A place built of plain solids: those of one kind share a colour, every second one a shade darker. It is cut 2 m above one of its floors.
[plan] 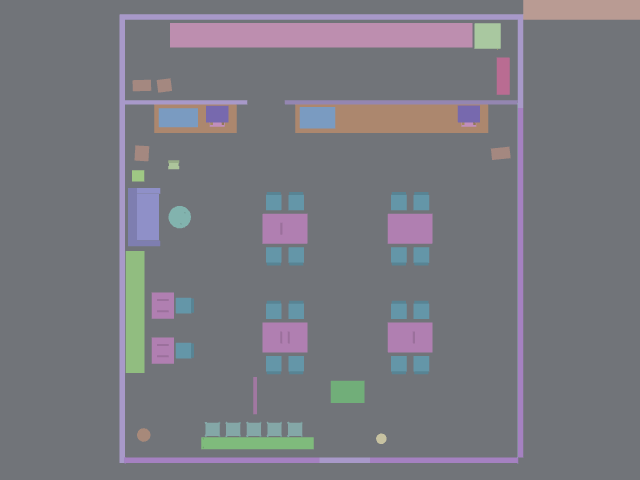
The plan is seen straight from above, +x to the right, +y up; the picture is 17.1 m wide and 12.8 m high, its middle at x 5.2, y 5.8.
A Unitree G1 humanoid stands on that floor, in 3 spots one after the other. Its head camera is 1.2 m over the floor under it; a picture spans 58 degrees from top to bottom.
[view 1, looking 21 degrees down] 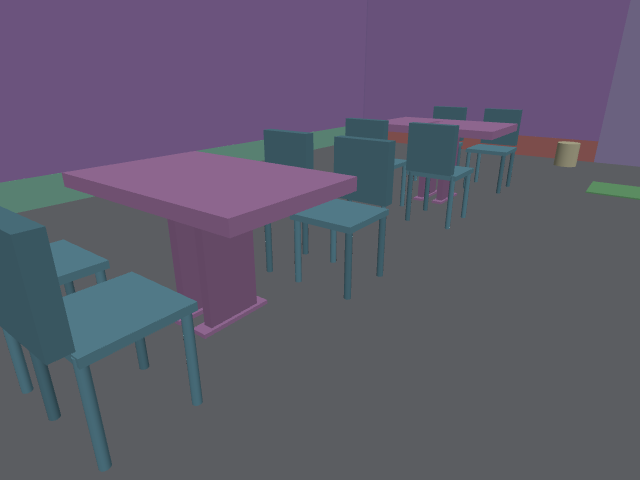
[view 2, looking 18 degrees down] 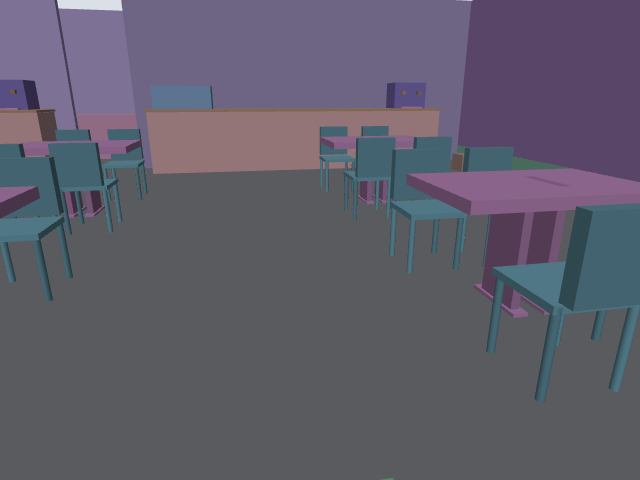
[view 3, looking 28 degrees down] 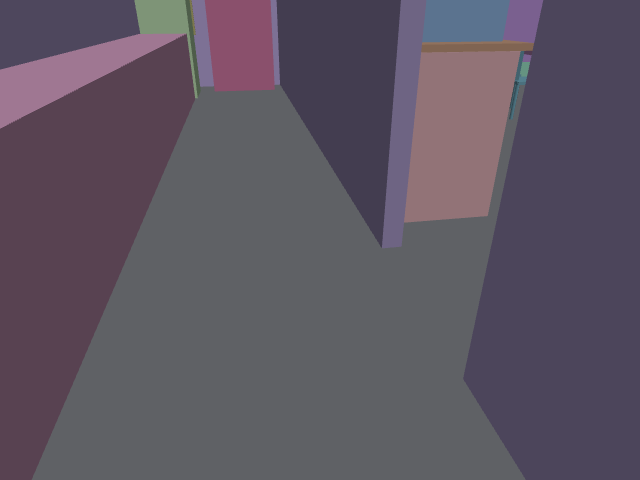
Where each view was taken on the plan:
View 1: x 5.93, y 7.41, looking -53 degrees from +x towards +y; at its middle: ground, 3.35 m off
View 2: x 5.94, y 1.00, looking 79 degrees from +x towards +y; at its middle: ground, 3.88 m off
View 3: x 2.20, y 10.25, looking -10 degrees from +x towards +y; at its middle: ground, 2.56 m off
